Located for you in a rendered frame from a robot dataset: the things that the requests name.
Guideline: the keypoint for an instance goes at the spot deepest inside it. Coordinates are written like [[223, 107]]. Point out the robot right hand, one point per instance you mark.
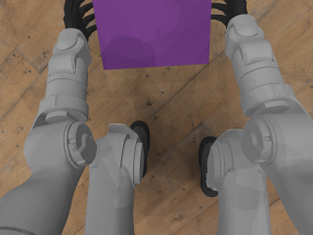
[[231, 9]]

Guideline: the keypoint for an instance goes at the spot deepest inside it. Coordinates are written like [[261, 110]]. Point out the left robot forearm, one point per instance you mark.
[[67, 81]]

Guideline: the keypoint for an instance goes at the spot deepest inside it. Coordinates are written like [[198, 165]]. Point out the robot left hand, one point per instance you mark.
[[74, 17]]

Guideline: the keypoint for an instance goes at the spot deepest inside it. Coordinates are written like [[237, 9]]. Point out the carton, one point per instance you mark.
[[153, 33]]

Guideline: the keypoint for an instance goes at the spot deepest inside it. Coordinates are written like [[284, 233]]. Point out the right robot forearm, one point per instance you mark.
[[263, 90]]

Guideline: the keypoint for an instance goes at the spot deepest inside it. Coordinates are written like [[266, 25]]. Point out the robot left shin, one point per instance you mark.
[[113, 128]]

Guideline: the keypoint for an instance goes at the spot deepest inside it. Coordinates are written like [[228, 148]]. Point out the robot left upper arm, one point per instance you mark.
[[57, 155]]

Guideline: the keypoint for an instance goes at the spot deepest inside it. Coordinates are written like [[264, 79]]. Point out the right robot foot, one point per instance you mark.
[[204, 150]]

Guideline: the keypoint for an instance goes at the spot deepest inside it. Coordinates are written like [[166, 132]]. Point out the robot right upper arm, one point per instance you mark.
[[282, 145]]

